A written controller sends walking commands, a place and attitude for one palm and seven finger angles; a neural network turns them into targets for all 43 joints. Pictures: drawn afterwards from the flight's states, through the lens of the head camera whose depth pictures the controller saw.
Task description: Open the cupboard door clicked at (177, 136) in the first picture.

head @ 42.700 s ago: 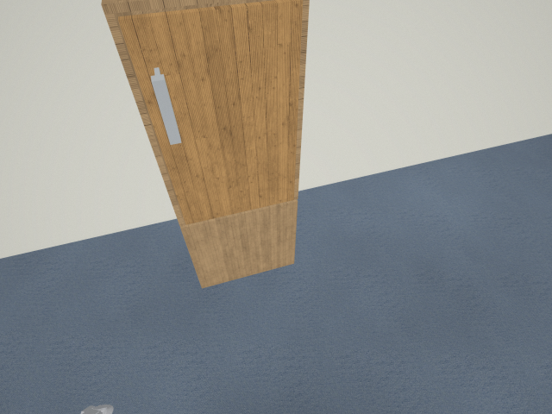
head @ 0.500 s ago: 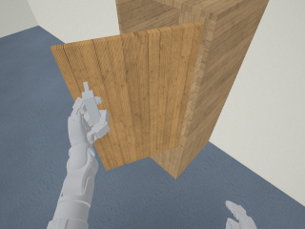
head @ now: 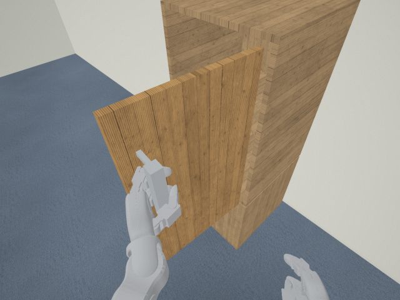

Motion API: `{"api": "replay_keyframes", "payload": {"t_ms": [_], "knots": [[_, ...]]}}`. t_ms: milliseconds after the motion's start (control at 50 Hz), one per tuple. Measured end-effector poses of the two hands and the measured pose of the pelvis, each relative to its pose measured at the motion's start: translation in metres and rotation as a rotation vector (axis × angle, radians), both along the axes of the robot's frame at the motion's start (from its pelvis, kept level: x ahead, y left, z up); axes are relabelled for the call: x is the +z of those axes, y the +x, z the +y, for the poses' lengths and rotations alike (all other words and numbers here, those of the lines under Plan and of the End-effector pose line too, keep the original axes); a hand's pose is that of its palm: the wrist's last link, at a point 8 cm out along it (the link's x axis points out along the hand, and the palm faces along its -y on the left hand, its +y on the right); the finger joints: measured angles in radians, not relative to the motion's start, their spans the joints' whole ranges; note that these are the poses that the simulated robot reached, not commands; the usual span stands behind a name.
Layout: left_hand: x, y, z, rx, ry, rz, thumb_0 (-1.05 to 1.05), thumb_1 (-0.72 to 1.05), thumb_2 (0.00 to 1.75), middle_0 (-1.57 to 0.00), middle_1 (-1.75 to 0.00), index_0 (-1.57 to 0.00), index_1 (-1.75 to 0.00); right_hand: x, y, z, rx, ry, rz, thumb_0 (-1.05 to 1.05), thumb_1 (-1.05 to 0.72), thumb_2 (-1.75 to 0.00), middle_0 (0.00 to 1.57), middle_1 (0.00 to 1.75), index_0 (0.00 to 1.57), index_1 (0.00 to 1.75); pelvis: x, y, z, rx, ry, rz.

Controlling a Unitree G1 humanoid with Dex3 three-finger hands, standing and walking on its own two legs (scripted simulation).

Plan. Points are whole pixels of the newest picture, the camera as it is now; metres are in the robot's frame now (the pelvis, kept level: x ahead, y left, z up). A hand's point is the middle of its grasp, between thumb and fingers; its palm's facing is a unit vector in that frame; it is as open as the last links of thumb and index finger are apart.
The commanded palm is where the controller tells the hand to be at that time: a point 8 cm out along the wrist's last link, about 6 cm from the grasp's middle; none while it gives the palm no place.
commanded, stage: pull the door open along its arc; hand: left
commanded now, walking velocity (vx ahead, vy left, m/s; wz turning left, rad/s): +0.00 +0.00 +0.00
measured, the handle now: (153, 185) +0.31 +0.11 +0.10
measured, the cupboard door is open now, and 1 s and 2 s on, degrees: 86 85 90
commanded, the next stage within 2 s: open thumb and fingers to let go in 0.02 s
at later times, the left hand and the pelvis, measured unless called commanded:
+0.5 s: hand (171, 201) +0.27 +0.07 +0.11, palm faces +0.34 -0.94 +0.00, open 9.8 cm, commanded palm +0.22 +0.10 +0.10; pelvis -0.01 +0.00 +0.00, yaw +1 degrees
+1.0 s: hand (170, 203) +0.27 +0.07 +0.11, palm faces +0.30 -0.96 -0.01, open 14.9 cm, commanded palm +0.22 +0.10 +0.10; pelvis -0.02 +0.01 +0.00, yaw +1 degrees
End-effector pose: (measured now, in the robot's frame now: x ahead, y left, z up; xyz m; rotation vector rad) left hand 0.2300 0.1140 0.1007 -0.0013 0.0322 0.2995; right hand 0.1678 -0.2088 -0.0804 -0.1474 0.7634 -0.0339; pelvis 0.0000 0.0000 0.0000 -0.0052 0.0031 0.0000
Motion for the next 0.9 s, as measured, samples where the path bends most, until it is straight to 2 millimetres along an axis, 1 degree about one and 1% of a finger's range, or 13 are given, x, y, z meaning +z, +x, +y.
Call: {"api": "replay_keyframes", "payload": {"t_ms": [80,140,240,320,420,580,660,760,900], "knots": [[0.001,-0.008,-0.009,-0.048,0.005,0.008,0.02,0.65,0.69,-0.35,-1.34,-0.38,-1.35,-0.002,-0.001,-0.003,-0.006,0.017,-0.005,0.01,-0.9,-0.9,0.2,0.3,0.2,0.3,-0.001,0.0,-0.003,-0.003,-0.001,-0.006],[0.001,-0.008,-0.01,-0.035,0.006,0.01,0.02,0.64,0.71,-0.35,-1.33,-0.38,-1.35,-0.003,0.0,-0.004,0.001,0.012,-0.007,0.01,-0.9,-0.9,0.2,0.3,0.2,0.3,-0.002,-0.001,-0.004,0.001,-0.001,-0.011],[0.001,-0.002,-0.003,0.045,0.001,0.007,0.03,0.61,0.75,-0.37,-1.33,-0.38,-1.35,-0.003,0.005,-0.004,0.028,-0.009,-0.004,0.01,-0.9,-0.9,0.2,0.3,0.2,0.3,-0.001,-0.006,-0.006,0.013,0.001,-0.014],[0.005,-0.001,0.003,0.081,0.001,-0.015,0.03,0.54,0.74,-0.37,-1.31,-0.38,-1.33,0.001,0.009,-0.001,0.041,-0.009,-0.022,0.02,-0.9,-0.9,0.2,0.3,0.2,0.3,-0.001,-0.008,-0.007,0.018,0.002,-0.012],[0.006,-0.001,0.002,0.063,0.008,-0.027,0.02,0.34,0.66,-0.36,-1.29,-0.36,-1.29,0.003,0.009,0.003,0.048,-0.009,-0.032,0.01,-0.9,-0.9,0.2,0.3,0.2,0.3,0.0,-0.01,-0.004,0.023,0.001,-0.013],[0.005,0.002,0.003,0.04,0.005,-0.018,0.01,-0.12,0.46,-0.32,-1.24,-0.33,-1.24,0.003,0.003,0.01,0.039,-0.004,-0.013,0.01,-0.9,-0.9,0.2,0.3,0.2,0.3,0.0,-0.011,0.002,0.015,-0.001,-0.013],[0.005,0.001,0.005,0.037,0.01,-0.019,0.0,-0.31,0.38,-0.31,-1.19,-0.31,-1.2,0.001,0.0,0.013,0.039,0.002,-0.006,0.01,-0.9,-0.9,0.2,0.3,0.2,0.3,-0.001,-0.012,0.005,0.012,-0.002,-0.013],[0.005,0.001,0.006,0.032,0.014,-0.02,0.0,-0.43,0.33,-0.28,-1.05,-0.28,-1.06,-0.001,-0.003,0.017,0.041,0.007,0.001,0.01,-0.9,-0.9,0.2,0.3,0.2,0.3,-0.002,-0.013,0.009,0.012,-0.004,-0.013],[0.005,0.001,0.003,0.006,0.012,-0.018,-0.01,-0.49,0.31,-0.25,-0.77,-0.25,-0.78,-0.002,-0.004,0.021,0.046,0.012,0.001,0.01,-0.9,-0.9,0.2,0.3,0.2,0.3,-0.003,-0.015,0.011,0.01,-0.005,-0.011]]}}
